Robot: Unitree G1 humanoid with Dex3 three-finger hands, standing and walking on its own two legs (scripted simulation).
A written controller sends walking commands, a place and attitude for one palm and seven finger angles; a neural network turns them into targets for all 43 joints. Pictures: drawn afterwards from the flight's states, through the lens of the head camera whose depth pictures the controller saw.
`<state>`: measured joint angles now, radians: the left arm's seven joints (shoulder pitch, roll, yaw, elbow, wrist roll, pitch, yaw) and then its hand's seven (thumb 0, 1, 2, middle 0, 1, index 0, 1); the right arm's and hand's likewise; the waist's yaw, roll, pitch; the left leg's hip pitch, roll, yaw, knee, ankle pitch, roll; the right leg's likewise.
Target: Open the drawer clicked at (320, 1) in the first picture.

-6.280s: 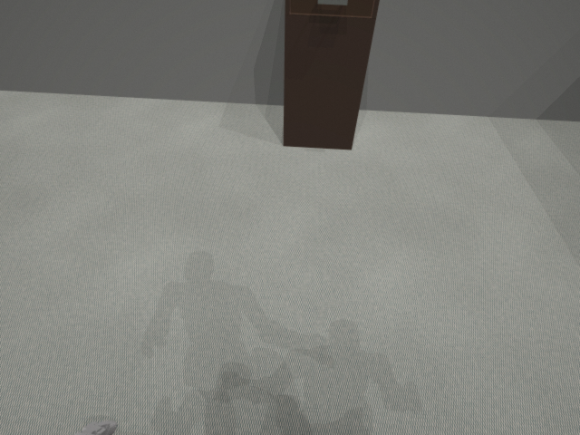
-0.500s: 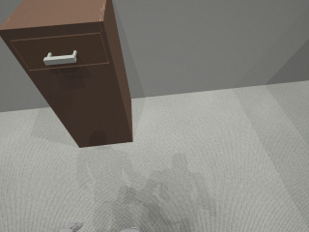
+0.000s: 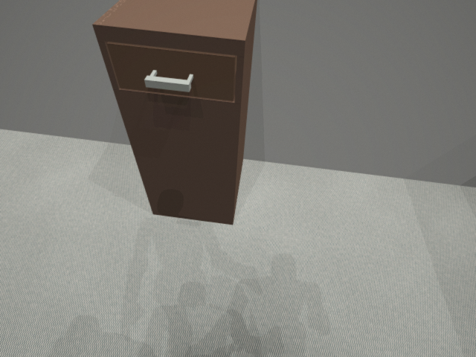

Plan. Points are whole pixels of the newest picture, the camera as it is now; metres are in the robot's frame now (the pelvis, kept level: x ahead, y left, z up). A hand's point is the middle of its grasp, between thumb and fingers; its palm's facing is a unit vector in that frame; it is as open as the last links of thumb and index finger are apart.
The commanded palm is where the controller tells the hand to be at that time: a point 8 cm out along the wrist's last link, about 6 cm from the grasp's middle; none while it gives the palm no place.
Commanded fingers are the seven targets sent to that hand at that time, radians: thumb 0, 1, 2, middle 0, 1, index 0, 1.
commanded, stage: take the last steps up to it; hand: left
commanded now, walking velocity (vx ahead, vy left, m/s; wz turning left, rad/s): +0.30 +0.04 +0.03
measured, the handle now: (170, 79) +0.78 +0.29 +0.03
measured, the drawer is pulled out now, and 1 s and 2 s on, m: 0.00 0.00 0.00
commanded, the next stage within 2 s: come to a stop and stand still in 0.58 s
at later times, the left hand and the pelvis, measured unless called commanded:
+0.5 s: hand (162, 325) +0.20 +0.17 -0.16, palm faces +0.07 -0.97 -0.22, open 7.2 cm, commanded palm none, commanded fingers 0.00 0.90 0.90 -0.20 -0.30 -0.20 -0.30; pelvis +0.14 -0.02 +0.01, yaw +2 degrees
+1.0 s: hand (145, 291) +0.26 +0.23 -0.17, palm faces +0.04 -0.98 -0.17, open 7.4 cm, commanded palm none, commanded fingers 0.00 0.90 0.90 -0.20 -0.30 -0.20 -0.30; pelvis +0.24 +0.05 +0.01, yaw -1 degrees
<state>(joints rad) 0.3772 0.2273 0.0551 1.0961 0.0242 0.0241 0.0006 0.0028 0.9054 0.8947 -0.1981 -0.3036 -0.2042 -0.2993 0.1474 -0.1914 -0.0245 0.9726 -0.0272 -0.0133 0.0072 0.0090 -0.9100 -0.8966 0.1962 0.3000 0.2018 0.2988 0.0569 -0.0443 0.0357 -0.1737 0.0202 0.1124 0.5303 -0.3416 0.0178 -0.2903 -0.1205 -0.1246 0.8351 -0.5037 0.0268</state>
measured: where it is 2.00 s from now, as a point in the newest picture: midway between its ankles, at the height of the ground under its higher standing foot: outside the picture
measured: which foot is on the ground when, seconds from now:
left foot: down 0.00-0.32, up 0.34-0.70, down 0.72-1.00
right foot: up 0.00-0.28, down 0.30-0.72, up 0.74-1.00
